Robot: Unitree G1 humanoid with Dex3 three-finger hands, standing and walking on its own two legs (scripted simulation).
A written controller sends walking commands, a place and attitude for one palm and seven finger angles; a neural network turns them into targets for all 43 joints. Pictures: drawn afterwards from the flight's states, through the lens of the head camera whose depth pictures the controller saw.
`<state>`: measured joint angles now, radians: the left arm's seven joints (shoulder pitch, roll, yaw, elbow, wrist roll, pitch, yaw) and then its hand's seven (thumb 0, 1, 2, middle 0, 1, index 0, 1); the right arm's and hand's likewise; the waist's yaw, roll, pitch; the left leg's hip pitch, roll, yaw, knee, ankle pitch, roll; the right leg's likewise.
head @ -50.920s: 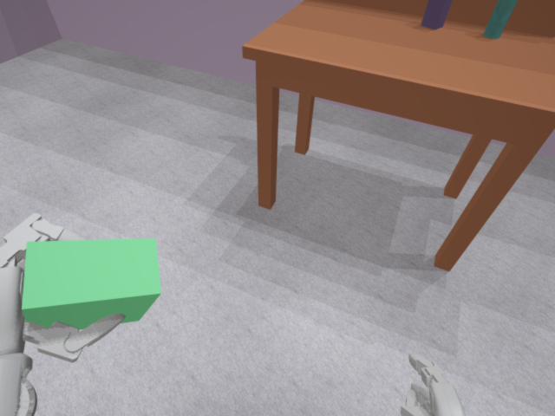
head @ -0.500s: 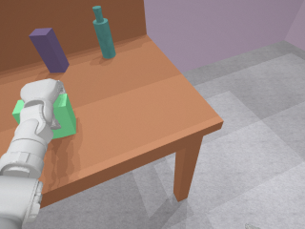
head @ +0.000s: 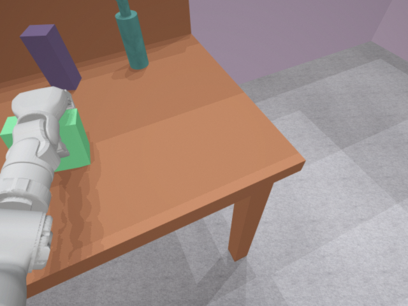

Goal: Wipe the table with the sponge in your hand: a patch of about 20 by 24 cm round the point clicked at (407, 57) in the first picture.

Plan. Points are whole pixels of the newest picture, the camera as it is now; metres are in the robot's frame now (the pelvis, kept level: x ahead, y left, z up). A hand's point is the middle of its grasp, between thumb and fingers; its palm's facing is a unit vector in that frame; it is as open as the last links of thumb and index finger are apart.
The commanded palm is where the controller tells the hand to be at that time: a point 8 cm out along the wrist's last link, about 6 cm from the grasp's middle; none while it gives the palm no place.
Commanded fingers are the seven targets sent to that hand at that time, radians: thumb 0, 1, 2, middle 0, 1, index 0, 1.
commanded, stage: slide back across to the first lane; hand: left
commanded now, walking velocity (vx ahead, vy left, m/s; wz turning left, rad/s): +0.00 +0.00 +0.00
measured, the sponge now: (55, 149) +0.42 +0.33 +0.07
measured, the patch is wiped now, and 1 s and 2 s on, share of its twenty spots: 1.00 1.00 1.00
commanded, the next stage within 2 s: wipe back along the first lane in 0.66 s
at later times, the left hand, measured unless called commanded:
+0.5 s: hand (31, 124) +0.44 +0.36 +0.13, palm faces -0.06 -0.01 -1.00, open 10.3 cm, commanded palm +0.40 +0.36 +0.18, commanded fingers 0.00 0.10 1.30 -1.20 -1.60 -1.20 -1.60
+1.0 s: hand (15, 138) +0.41 +0.38 +0.12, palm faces -0.03 -0.02 -1.00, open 10.3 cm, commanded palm +0.37 +0.36 +0.16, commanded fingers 0.00 0.10 1.30 -1.20 -1.60 -1.20 -1.60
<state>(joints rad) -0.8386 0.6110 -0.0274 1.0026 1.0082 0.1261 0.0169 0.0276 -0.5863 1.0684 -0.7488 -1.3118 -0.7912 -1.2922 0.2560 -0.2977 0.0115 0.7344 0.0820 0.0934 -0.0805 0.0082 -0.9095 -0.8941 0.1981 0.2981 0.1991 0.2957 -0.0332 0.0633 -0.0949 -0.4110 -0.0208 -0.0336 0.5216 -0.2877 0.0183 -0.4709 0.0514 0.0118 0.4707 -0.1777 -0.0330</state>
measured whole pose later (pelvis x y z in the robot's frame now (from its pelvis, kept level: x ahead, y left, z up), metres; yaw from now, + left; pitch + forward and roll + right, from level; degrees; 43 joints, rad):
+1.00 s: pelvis +0.04 +0.03 +0.01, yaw +1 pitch +8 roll -2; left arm -0.47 0.61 0.05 0.50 0.95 0.17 -0.04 0.00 -0.52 1.05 -0.67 -1.38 -0.71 -1.37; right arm 0.18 -0.29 0.00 0.68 0.07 0.14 -0.03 0.01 -0.91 -0.89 0.20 0.30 0.20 0.30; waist 0.05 0.09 -0.07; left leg -0.25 -0.05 -0.05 0.43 -0.31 0.06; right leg -0.30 0.02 0.00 0.37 -0.21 0.00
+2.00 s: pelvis +0.03 +0.03 +0.00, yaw +1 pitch +3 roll -1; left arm -0.05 0.52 0.02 0.00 0.90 0.36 -0.02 0.00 -0.49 1.04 -0.65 -1.39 -0.67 -1.40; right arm 0.08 -0.28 0.03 0.63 0.07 0.09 -0.01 0.01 -0.91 -0.89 0.20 0.30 0.20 0.30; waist 0.09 0.11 -0.06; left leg -0.18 -0.05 -0.04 0.47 -0.33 0.06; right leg -0.24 0.02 0.01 0.43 -0.24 0.00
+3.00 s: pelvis +0.01 +0.01 +0.00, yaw +0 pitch -2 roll -1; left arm 0.15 0.55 -0.01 -0.25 0.87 0.41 -0.05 0.01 -0.51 1.04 -0.68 -1.35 -0.71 -1.36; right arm 0.06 -0.27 0.05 0.64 0.05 0.08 -0.03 0.01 -0.91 -0.89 0.20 0.30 0.20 0.30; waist 0.12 0.10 -0.02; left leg -0.12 -0.03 -0.03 0.46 -0.31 0.04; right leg -0.19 0.04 0.02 0.44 -0.22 -0.02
